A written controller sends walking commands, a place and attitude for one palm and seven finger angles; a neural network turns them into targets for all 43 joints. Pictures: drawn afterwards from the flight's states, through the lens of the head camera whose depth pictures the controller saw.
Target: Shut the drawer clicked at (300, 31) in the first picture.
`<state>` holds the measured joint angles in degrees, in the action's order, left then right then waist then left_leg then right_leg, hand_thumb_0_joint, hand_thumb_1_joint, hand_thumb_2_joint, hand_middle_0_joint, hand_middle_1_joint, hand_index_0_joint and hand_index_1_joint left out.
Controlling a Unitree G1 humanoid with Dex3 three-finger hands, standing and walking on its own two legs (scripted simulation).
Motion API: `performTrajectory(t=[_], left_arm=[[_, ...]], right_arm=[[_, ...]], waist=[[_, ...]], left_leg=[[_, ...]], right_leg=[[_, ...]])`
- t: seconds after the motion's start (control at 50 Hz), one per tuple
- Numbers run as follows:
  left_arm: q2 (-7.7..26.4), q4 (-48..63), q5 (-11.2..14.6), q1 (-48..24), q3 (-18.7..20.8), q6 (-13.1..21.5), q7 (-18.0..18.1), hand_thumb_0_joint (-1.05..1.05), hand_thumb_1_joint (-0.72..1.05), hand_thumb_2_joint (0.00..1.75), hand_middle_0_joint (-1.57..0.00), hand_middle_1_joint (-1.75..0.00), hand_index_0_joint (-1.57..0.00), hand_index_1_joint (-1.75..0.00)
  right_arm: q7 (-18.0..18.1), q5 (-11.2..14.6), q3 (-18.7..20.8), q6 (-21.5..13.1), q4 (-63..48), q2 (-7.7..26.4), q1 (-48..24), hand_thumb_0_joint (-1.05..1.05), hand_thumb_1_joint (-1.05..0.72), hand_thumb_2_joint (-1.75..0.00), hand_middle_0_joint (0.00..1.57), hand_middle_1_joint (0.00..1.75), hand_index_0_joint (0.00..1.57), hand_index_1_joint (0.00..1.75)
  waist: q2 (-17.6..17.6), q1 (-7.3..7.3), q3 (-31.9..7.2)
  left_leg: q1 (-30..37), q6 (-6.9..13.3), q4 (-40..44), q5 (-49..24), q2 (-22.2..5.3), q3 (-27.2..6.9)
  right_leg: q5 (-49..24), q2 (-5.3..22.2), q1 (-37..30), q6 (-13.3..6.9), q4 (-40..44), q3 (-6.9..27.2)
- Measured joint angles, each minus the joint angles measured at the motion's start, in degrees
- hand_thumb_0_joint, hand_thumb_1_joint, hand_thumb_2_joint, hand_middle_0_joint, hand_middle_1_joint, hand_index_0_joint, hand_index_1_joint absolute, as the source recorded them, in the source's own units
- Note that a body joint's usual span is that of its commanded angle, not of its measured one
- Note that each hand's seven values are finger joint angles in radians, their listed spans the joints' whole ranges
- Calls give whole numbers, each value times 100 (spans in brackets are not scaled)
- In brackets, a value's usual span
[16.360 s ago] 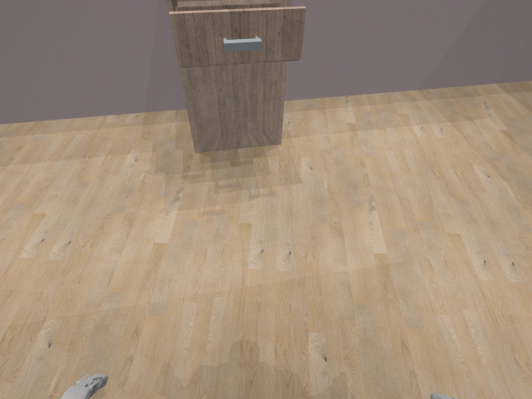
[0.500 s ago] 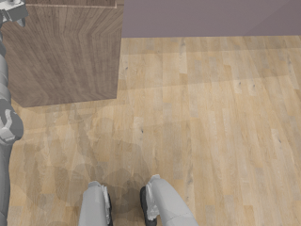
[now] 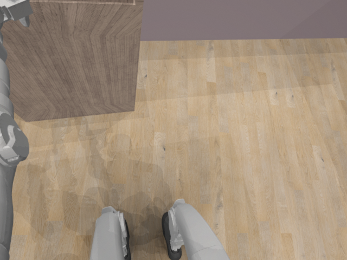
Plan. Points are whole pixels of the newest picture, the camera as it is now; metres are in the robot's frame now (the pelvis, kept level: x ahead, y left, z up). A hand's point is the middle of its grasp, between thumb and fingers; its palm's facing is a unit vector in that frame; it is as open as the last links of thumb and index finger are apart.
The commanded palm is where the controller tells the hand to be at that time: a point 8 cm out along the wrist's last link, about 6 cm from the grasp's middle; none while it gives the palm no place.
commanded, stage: pull the fist back off the drawer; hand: left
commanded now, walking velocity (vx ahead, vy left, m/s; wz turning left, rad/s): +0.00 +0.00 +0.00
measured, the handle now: out of the picture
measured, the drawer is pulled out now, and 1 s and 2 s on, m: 0.00 0.00 0.00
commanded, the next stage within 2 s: draw the hand back to the body in 0.26 s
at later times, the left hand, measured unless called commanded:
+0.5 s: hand (18, 5) +0.58 +0.19 +0.11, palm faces +0.07 -1.00 -0.05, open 3.3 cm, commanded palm +0.52 +0.22 +0.13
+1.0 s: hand out of the picture +0.40 +0.20 +0.18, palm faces +0.17 -0.97 -0.20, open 3.3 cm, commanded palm +0.36 +0.25 +0.21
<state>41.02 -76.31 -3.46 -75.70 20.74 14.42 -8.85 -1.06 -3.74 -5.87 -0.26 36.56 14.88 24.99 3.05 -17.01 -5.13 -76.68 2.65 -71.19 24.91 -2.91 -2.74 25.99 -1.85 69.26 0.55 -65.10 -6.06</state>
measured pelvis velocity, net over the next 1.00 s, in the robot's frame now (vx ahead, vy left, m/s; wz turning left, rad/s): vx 0.07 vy -0.01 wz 0.04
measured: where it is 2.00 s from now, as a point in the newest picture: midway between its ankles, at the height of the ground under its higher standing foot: (148, 247)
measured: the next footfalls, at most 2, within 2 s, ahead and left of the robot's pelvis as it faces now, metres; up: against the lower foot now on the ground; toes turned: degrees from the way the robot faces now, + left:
none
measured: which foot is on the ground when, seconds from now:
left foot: down 0.00-1.00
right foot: down 0.00-1.00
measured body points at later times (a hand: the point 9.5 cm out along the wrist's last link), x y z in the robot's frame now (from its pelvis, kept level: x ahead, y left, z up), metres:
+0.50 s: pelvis +0.06 +0.00 +0.04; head +0.20 +0.02 +0.46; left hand +0.57 +0.25 +0.12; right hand +0.04 -0.26 -0.07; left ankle +0.06 +0.09 -0.62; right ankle +0.04 -0.14 -0.62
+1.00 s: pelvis +0.07 -0.01 +0.09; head +0.09 -0.02 +0.54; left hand +0.38 +0.25 +0.20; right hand +0.25 -0.24 +0.01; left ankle +0.06 +0.09 -0.62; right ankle +0.04 -0.14 -0.62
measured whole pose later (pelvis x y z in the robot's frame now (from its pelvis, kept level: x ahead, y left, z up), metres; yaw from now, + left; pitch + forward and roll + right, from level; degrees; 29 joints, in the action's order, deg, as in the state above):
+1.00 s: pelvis +0.07 -0.01 +0.09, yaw +2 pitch +7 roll -1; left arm 17.8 -15.0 7.0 -6.5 9.8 6.1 -2.0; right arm 2.4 3.1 -1.5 3.6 29.5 14.0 12.2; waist 2.8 -0.9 -5.3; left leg -26.5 1.3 -41.1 21.2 -0.9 1.8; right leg 22.7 -0.6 22.4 0.1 -38.5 -0.9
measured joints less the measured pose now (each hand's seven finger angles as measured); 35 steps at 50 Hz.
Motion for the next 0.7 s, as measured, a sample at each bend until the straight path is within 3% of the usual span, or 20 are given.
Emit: performTrajectory(t=[0.16,0.42,0.5,0.58,0.7], left_arm=[[-431,568,245,759,247,58,76,0,76,89,-140,-160,-140,-160],[-885,987,484,1745,415,483,44,2,89,90,-140,-160,-140,-160],[-1186,2066,730,2806,428,424,-136,2,90,90,-140,-160,-140,-160],[-1648,3155,1134,4071,183,212,-265,2,90,90,-140,-160,-140,-160],[-2020,3917,1420,5015,-220,17,-137,2,90,90,-140,-160,-140,-160]], right_arm=[[-106,48,101,166,-67,-20,24,0,-91,-90,20,30,20,30],[-156,137,291,443,-145,-4,-97,0,-91,-90,20,30,20,30],[-179,256,423,607,-301,-7,-77,0,-91,-90,20,30,20,30],[-174,439,494,638,-409,-22,-38,0,-91,-90,20,30,20,30],[-45,593,497,489,-451,-18,-314,0,-91,-90,20,30,20,30]], waist=[[23,155,-42],[-10,434,-145],[-2,607,-211],[4,884,-293],[-75,1138,-344]], left_leg=[[413,3,231,63,-41,135],[1237,-47,644,248,-69,290],[1714,-68,981,253,-96,396],[2482,-73,1500,157,-73,453],[3366,-125,1968,110,20,340]], right_leg=[[18,-33,-343,13,211,139],[177,-60,-1069,-14,561,300],[143,-89,-1489,-18,882,412],[11,-94,-2224,-26,1399,501],[-5,-33,-3174,-44,1897,404]])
